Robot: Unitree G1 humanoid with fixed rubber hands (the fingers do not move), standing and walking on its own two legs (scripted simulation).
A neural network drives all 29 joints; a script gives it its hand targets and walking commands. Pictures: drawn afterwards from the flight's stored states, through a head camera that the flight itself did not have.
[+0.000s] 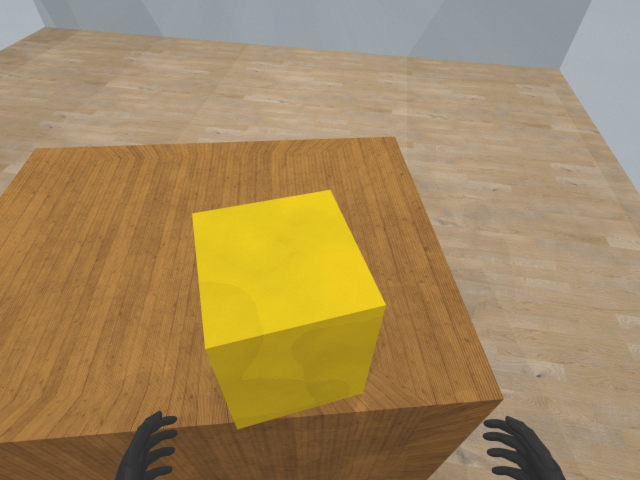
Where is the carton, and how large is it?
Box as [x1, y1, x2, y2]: [192, 190, 385, 428]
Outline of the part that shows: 330,190 192,213 205,349 237,428 361,393 363,390 385,304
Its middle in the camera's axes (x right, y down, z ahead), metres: -0.05 +0.11 +0.57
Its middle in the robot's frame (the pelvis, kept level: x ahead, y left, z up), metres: +0.37 +0.07 -0.02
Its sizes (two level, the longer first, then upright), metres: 0.210 0.200 0.250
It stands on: a pedestal, 0.64 m high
